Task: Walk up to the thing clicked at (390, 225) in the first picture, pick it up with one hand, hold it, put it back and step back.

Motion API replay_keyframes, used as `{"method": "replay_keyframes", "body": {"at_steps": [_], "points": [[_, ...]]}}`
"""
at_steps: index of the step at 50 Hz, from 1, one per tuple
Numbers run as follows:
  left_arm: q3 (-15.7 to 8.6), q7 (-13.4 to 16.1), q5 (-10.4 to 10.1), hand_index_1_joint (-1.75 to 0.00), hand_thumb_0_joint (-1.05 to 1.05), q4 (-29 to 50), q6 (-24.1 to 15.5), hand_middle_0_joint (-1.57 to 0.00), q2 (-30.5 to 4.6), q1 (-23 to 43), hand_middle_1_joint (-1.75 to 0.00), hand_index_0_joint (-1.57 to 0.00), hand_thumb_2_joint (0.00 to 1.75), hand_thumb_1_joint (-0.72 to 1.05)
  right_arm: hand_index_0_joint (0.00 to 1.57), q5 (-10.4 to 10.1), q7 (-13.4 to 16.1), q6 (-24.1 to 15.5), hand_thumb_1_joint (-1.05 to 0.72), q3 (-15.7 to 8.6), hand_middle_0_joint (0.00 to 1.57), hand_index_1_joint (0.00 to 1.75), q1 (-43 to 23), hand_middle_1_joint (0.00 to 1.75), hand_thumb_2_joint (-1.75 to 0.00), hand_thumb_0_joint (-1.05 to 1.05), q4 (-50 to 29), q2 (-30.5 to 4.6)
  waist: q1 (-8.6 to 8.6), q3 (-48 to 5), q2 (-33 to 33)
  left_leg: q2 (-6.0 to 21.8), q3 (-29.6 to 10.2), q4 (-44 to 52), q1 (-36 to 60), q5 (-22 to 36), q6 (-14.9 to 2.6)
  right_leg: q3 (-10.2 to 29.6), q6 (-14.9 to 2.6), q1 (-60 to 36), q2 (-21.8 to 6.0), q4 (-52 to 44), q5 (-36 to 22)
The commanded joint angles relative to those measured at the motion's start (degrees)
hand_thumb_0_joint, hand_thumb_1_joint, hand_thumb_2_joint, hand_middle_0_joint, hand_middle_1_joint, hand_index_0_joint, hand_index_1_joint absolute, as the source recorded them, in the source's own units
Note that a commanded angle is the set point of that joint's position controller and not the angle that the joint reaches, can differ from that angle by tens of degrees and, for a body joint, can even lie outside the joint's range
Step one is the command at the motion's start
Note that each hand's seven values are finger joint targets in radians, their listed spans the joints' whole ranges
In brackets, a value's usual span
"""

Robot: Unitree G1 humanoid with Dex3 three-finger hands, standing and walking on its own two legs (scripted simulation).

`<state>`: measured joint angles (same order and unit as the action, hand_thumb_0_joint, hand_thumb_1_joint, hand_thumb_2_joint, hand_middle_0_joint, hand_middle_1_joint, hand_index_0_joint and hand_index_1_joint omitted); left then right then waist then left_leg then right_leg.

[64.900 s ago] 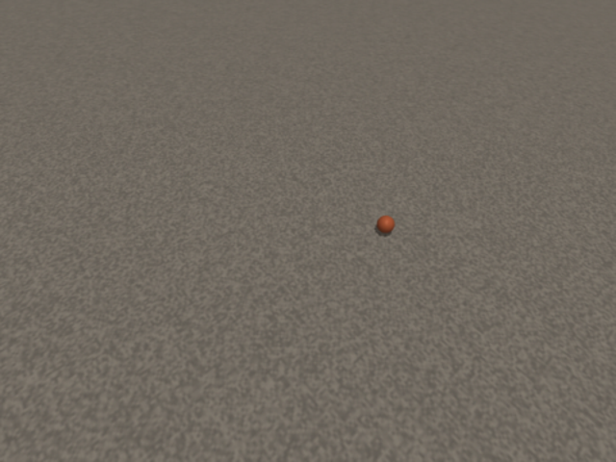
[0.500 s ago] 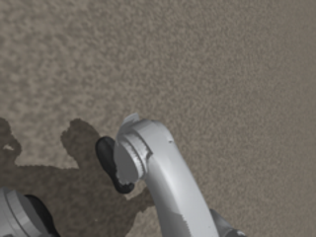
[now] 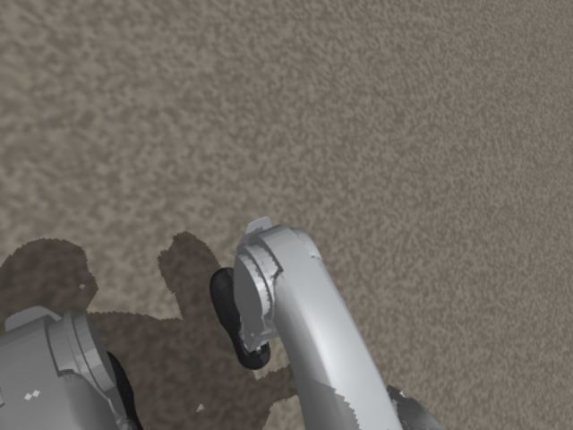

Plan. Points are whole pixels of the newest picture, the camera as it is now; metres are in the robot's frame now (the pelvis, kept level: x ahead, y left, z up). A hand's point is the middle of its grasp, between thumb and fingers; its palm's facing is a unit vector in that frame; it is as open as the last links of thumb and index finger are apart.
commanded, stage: withdraw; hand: left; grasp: from above
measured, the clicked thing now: out of the picture +0.56 +0.29 -0.30
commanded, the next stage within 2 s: home in 0.32 s
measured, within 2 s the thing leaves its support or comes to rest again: neither
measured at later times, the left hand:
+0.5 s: hand out of the picture +0.56 +0.30 -0.13, palm faces -0.46 -0.10 -0.88, open 12.7 cm
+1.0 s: hand out of the picture +0.43 +0.29 -0.02, palm faces -0.22 -0.63 -0.75, open 8.1 cm
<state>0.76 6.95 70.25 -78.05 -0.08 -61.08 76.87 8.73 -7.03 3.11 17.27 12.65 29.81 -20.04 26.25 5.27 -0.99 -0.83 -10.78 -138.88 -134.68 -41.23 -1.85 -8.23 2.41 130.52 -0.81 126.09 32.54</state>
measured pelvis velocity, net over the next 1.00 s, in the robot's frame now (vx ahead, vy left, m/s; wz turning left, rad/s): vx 0.00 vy -0.01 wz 0.15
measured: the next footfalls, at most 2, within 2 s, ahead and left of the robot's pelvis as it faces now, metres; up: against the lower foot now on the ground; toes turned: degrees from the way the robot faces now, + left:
none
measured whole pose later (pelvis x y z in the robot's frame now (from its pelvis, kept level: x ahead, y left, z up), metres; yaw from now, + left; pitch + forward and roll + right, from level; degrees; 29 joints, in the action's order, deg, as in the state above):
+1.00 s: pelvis +0.00 -0.01 +0.09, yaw +9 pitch +38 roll -7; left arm -0.8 -0.2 33.1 -46.5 9.0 -32.5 43.5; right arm 0.5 -3.9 5.8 2.6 9.8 31.8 -17.1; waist 10.1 -10.7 2.9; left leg -1.4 -4.4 -120.2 -118.7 -39.2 -1.3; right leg -2.9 2.0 117.7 -2.5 113.4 33.4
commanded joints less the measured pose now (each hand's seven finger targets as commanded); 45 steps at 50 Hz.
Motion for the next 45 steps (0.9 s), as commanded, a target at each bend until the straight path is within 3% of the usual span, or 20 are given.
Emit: {"method": "replay_keyframes", "body": {"at_steps": [1, 4, 5, 6, 9, 12, 17, 18, 21, 23, 26, 27, 29, 31, 34, 36, 38, 40, 43, 45], "points": [[2.73, -6.19, -1.63, -0.99, 0.0, 11.33, -0.51, -0.13, -2.99, 18.42, -0.98, -0.12, 0.99, -0.5, 0.2, -0.6, 2.46, 3.09, -0.91, -7.4, 0.2, 0.3, 14.83, 0.3, -0.9, 0.0, -0.19, -19.34, 5.09, -35.37, 24.19, 1.02, 3.96, 16.84, 26.83, 16.48, 1.46, -3.89, -6.27, -26.49, 3.01, -12.73, -10.97], [3.81, -9.97, -2.15, -0.96, 0.0, 14.46, -2.82, -0.16, -2.21, 21.64, -0.95, -0.15, 0.97, -0.46, 0.2, -0.84, 4.04, 3.99, -0.91, -7.23, 0.2, 0.3, 14.47, 0.3, -0.9, 0.0, -0.57, -18.74, 4.66, -35.01, 25.23, 0.91, 3.45, 18.45, 29.88, 14.39, 2.0, -3.72, -6.66, -23.48, 2.61, -13.88, -7.61], [4.24, -10.56, -1.89, -0.96, 0.0, 14.99, -3.58, -0.16, -1.89, 22.73, -0.95, -0.15, 0.96, -0.46, 0.2, -0.77, 4.38, 4.33, -0.91, -7.11, 0.2, 0.3, 14.89, 0.3, -0.9, 0.0, -0.28, -19.02, 5.32, -35.39, 26.44, 0.89, 3.19, 18.68, 31.14, 14.88, 2.27, -3.8, -6.51, -23.09, 2.4, -13.72, -7.85], [4.36, -10.63, -1.87, -0.95, 0.0, 15.07, -4.19, -0.17, -2.12, 23.16, -0.93, -0.16, 0.95, -0.45, 0.2, -0.67, 4.82, 4.6, -0.9, -6.72, 0.2, 0.3, 14.27, 0.3, -0.9, 0.0, -0.61, -18.54, 4.66, -35.62, 25.74, 0.73, 3.43, 18.54, 30.85, 14.23, 2.12, -3.57, -6.47, -23.36, 2.5, -13.81, -7.45], [3.19, -9.1, -0.94, -0.92, 0.0, 19.07, -5.74, -0.19, -4.35, 28.29, -0.91, -0.17, 0.94, -0.43, 0.2, -0.91, 6.08, 5.18, -0.91, -6.07, 0.2, 0.3, 13.44, 0.3, -0.9, 0.0, -0.75, -17.4, 3.56, -39.32, 29.81, 0.53, 3.7, 19.43, 33.42, 15.56, 2.52, -3.03, -6.31, -22.29, 2.0, -12.93, -8.96], [3.91, -6.64, 0.59, -0.87, 0.0, 15.0, -5.29, -0.23, -3.88, 27.84, -0.86, -0.21, 0.9, -0.39, 0.2, -1.22, 6.51, 6.09, -0.91, -5.45, 0.2, 0.3, 12.65, 0.3, -0.9, 0.0, -0.99, -16.78, 3.42, -40.95, 30.64, 0.56, 3.81, 20.0, 34.18, 16.4, 2.35, -3.0, -5.96, -21.94, 2.06, -11.93, -9.9], [5.76, -3.11, 0.86, -0.78, 0.0, 5.31, -3.23, -0.32, -2.19, 25.2, -0.76, -0.3, 0.82, -0.29, 0.2, -1.65, 6.92, 6.79, -0.91, -4.78, 0.2, 0.3, 11.26, 0.3, -0.9, 0.0, -0.89, -16.37, 3.72, -35.71, 27.4, 0.62, 4.39, 20.92, 29.22, 11.82, 1.41, -2.7, -5.65, -19.79, 2.19, -11.84, -6.77], [5.23, -2.62, 1.09, -0.78, 0.0, 5.72, -3.1, -0.33, -4.25, 25.3, -0.76, -0.31, 0.81, -0.28, 0.2, -1.55, 6.9, 6.85, -0.91, -4.31, 0.2, 0.3, 10.78, 0.3, -0.9, 0.0, -0.81, -16.28, 2.83, -37.37, 29.25, 0.67, 4.93, 21.0, 29.54, 12.93, 1.43, -2.44, -5.58, -21.52, 2.21, -11.29, -7.65], [4.36, -1.69, 0.32, -0.75, 0.0, 4.34, -2.42, -0.35, -4.44, 23.78, -0.74, -0.34, 0.79, -0.26, 0.2, -1.66, 7.2, 6.81, -0.91, -4.39, 0.2, 0.3, 11.05, 0.3, -0.9, 0.0, -1.45, -16.94, 3.0, -37.03, 26.51, 0.5, 5.15, 19.37, 28.02, 13.41, 1.16, -2.37, -5.62, -22.09, 2.05, -11.05, -7.85], [4.16, -1.78, -1.0, -0.74, 0.0, 4.79, -2.71, -0.27, -3.6, 23.13, -0.71, -0.24, 0.95, -0.1, 0.2, -1.6, 7.41, 6.43, -0.88, -4.35, 0.2, 0.3, 10.98, 0.3, -0.89, 0.0, -1.65, -17.13, 3.64, -36.73, 25.14, 0.51, 4.84, 18.72, 27.21, 12.98, 1.17, -2.55, -5.63, -21.64, 2.07, -10.85, -7.28], [0.51, -1.2, -2.54, -0.73, 0.0, 11.07, -4.09, -0.27, -8.58, 24.83, -0.71, -0.25, 1.07, 0.05, 0.2, -1.36, 7.45, 5.95, -0.88, -4.79, 0.2, 0.3, 11.99, 0.3, -0.89, 0.0, -1.53, -17.27, 1.19, -43.48, 27.95, 0.29, 5.42, 17.65, 29.25, 14.75, 1.44, -2.38, -5.59, -24.16, 1.97, -9.88, -8.86], [-0.65, -1.09, -3.01, -0.73, 0.0, 10.66, -4.1, -0.27, -8.67, 22.13, -0.7, -0.25, 1.08, 0.09, 0.2, -1.3, 7.18, 5.58, -0.88, -5.36, 0.2, 0.3, 12.48, 0.3, -0.89, 0.0, -2.09, -17.33, 0.48, -42.96, 28.33, 0.19, 5.2, 17.64, 30.05, 15.28, 1.8, -2.51, -5.76, -23.8, 1.72, -9.44, -8.83], [-2.05, -0.84, -4.72, -0.7, 0.0, 15.7, -4.34, -0.27, -6.97, 20.16, -0.68, -0.25, 1.08, 0.17, 0.2, -1.31, 6.54, 5.08, -0.89, -6.51, 0.2, 0.3, 13.79, 0.3, -0.9, 0.0, -2.81, -17.19, -0.4, -47.52, 30.75, 0.1, 4.84, 17.82, 33.49, 16.99, 2.3, -2.79, -5.94, -25.02, 1.5, -9.16, -10.23], [-4.3, -0.41, -7.64, -0.65, 0.0, 23.45, -3.78, -0.26, -7.15, 16.98, -0.63, -0.24, 1.04, 0.21, 0.2, -2.15, 5.9, 4.9, -0.89, -8.29, 0.2, 0.3, 14.39, 0.3, -0.9, 0.0, -3.74, -16.59, -4.1, -56.64, 33.53, -0.02, 6.02, 18.65, 36.77, 18.62, 2.21, -2.31, -6.07, -28.35, 1.61, -9.06, -11.55], [-6.4, -0.23, -14.41, -0.62, 0.0, 32.35, -1.29, -0.26, -2.94, 12.69, -0.6, -0.24, 1.08, 0.39, 0.2, -3.79, 4.76, 4.63, -0.89, -11.19, 0.2, 0.3, 14.41, 0.3, -0.9, 0.0, -3.53, -14.95, -7.46, -63.14, 35.79, -0.15, 6.75, 21.48, 41.33, 20.1, 2.14, -1.37, -6.02, -29.24, 1.34, -10.02, -12.75], [-6.22, -0.43, -18.07, -0.62, 0.0, 35.44, 0.61, -0.26, 1.0, 9.34, -0.6, -0.25, 1.09, 0.45, 0.2, -4.62, 4.18, 4.57, -0.89, -13.0, 0.2, 0.3, 14.78, 0.3, -0.9, 0.0, -2.63, -14.23, -7.92, -62.76, 33.9, -0.29, 6.58, 23.46, 41.82, 18.66, 1.79, -1.03, -5.99, -29.11, 1.3, -11.34, -11.7], [-6.44, -1.11, -21.43, -0.6, 0.0, 37.37, 2.46, -0.26, 3.78, 5.0, -0.58, -0.24, 1.08, 0.48, 0.2, -5.74, 3.85, 4.57, -0.89, -15.05, 0.2, 0.3, 14.27, 0.3, -0.9, 0.0, -1.1, -13.34, -10.12, -63.09, 31.36, -0.41, 6.42, 26.09, 42.94, 16.82, 1.27, -0.08, -5.78, -29.28, 1.18, -13.32, -10.53], [-5.54, -2.55, -25.3, -0.55, 0.0, 38.2, 3.76, -0.25, 8.28, 0.12, -0.54, -0.23, 1.03, 0.48, 0.2, -6.36, 3.3, 4.31, -0.89, -16.15, 0.2, 0.3, 14.09, 0.3, -0.9, 0.0, 0.12, -12.52, -10.47, -60.68, 27.37, -0.49, 6.4, 27.88, 41.57, 15.11, 0.76, 0.43, -5.59, -30.37, 1.13, -14.94, -9.5], [-5.58, -4.25, -31.13, -0.62, 0.0, 43.31, 5.67, -0.27, 12.65, -5.92, -0.6, -0.25, 1.14, 0.57, 0.2, -7.67, 3.36, 3.72, -0.89, -17.91, 0.2, 0.3, 12.34, 0.3, -0.9, 0.0, 0.12, -11.0, -12.35, -58.87, 23.36, -0.53, 6.24, 32.16, 41.32, 11.93, 0.1, 1.48, -5.47, -31.92, 0.94, -18.48, -7.65], [-3.51, -5.34, -34.43, -0.62, 0.0, 40.24, 7.21, -0.28, 18.57, -12.17, -0.6, -0.26, 1.18, 0.67, 0.2, -8.07, 3.47, 3.02, -0.89, -18.85, 0.2, 0.3, 10.93, 0.3, -0.9, 0.0, 0.64, -9.82, -11.69, -53.58, 17.54, -0.68, 6.69, 33.85, 40.31, 10.02, -0.21, 1.97, -5.38, -32.88, 0.89, -21.86, -6.13]]}}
